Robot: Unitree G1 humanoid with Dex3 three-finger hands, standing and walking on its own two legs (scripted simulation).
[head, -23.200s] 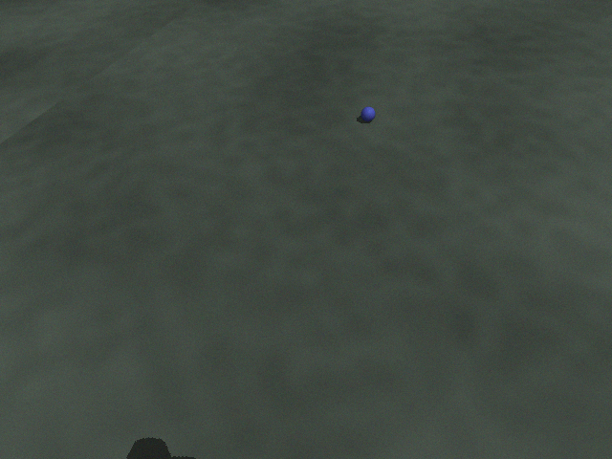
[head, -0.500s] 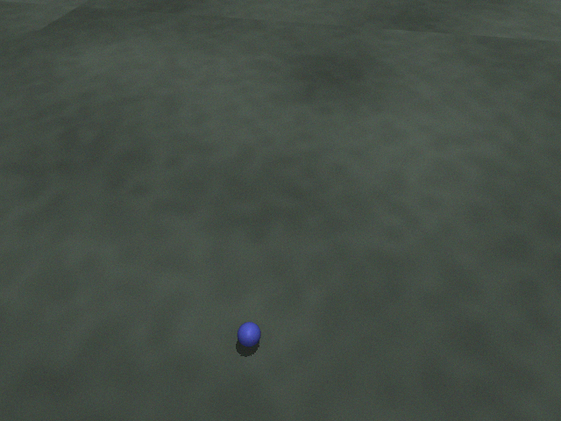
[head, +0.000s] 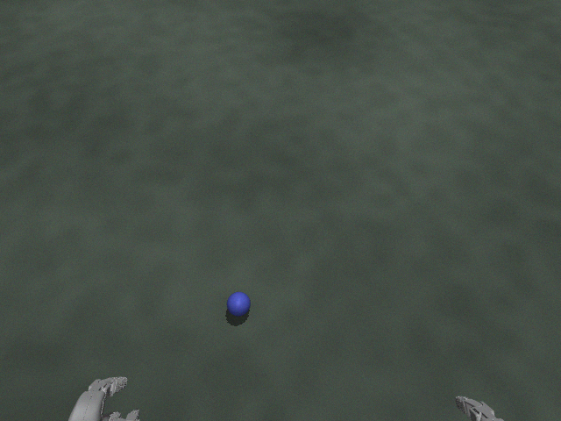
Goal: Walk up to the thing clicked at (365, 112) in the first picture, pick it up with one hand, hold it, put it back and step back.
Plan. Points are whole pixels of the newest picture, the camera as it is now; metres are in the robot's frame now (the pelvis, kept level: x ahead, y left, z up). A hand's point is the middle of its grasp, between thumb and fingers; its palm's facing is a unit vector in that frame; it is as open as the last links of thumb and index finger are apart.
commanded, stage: rise first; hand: left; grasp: from above
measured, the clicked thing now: (238, 303) +0.55 +0.17 -0.73
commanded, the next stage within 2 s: none
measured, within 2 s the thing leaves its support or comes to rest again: neither
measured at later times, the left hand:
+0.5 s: hand out of the picture +0.15 +0.26 -0.19, palm faces -0.09 -0.91 -0.41, open 14.2 cm
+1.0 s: hand out of the picture +0.14 +0.26 -0.22, palm faces -0.19 -0.86 -0.48, open 14.3 cm
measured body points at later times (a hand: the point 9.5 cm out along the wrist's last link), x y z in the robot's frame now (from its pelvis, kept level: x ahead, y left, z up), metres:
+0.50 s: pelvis +0.01 +0.01 -0.05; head +0.09 +0.03 +0.39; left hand +0.16 +0.30 -0.16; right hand +0.16 -0.25 -0.14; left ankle +0.02 +0.14 -0.73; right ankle +0.00 -0.13 -0.73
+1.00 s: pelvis +0.00 +0.01 -0.09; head +0.10 +0.03 +0.34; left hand +0.15 +0.30 -0.19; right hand +0.16 -0.24 -0.18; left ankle +0.02 +0.14 -0.73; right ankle +0.00 -0.13 -0.73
